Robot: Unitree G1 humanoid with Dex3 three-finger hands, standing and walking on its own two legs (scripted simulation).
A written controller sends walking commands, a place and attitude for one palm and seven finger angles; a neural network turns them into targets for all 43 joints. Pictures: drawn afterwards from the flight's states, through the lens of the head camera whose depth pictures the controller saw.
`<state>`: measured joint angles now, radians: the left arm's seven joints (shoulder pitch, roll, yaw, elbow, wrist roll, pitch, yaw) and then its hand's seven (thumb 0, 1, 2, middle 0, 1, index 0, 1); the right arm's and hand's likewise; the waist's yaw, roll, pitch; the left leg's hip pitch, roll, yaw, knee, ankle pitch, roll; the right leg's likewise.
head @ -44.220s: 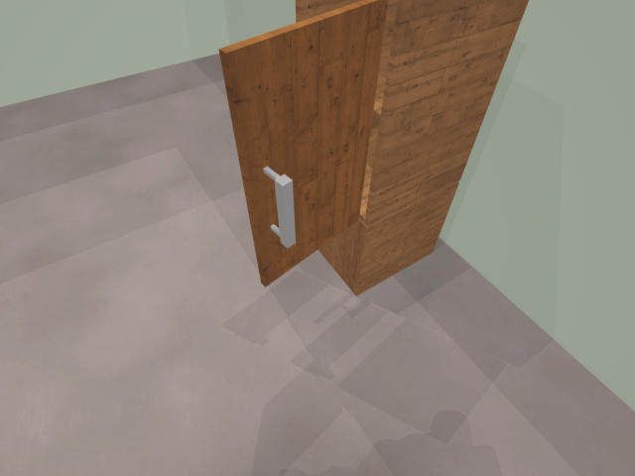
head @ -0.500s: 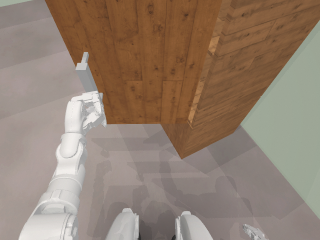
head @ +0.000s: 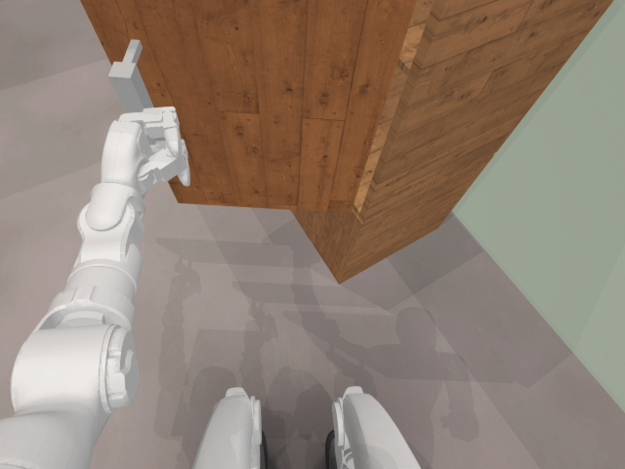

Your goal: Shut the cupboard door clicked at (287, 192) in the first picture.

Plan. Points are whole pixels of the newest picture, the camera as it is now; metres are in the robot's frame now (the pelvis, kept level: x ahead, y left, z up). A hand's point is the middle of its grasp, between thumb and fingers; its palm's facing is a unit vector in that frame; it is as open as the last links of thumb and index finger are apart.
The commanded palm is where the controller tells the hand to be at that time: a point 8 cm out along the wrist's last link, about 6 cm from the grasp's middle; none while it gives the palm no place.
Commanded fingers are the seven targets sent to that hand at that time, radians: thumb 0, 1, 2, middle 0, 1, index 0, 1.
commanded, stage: push the door shut along its arc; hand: left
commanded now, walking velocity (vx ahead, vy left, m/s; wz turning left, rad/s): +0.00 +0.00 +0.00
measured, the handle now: (152, 114) +0.57 +0.18 +0.05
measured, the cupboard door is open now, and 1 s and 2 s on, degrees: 57 44 37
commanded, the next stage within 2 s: pull the fist back off the door in 1.00 s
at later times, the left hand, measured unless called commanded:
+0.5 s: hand (202, 123) +0.54 +0.12 +0.07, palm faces -0.24 -0.97 -0.04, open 3.1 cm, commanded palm +0.54 +0.15 +0.06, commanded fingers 0.00 0.90 0.90 -1.30 -1.50 -1.30 -1.50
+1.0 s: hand (227, 93) +0.59 +0.09 +0.06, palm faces -0.34 -0.94 -0.04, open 3.0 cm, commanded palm +0.61 +0.10 +0.06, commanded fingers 0.00 0.90 0.90 -1.30 -1.50 -1.30 -1.50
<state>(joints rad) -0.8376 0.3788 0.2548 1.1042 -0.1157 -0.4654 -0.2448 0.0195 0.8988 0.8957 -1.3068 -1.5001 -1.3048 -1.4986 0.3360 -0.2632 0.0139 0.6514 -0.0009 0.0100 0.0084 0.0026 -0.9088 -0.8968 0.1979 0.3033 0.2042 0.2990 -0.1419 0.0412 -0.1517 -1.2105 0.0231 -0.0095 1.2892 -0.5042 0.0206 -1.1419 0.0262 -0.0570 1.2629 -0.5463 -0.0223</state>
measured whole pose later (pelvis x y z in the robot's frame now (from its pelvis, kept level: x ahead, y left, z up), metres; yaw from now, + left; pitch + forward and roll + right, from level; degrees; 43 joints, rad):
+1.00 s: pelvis +0.00 +0.00 -0.03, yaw -3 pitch +32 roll -5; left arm -1.33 0.63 0.28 1.33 0.00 -0.26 -0.39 0.00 0.87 0.90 -1.30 -1.50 -1.30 -1.50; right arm 0.39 -0.26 0.06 0.66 -0.03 -0.04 0.01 0.00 -0.91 -0.90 0.20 0.30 0.21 0.30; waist -0.29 0.07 -0.13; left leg -1.45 0.06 -0.03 1.42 -0.54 0.02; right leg -1.37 0.06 -0.08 1.36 -0.56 -0.02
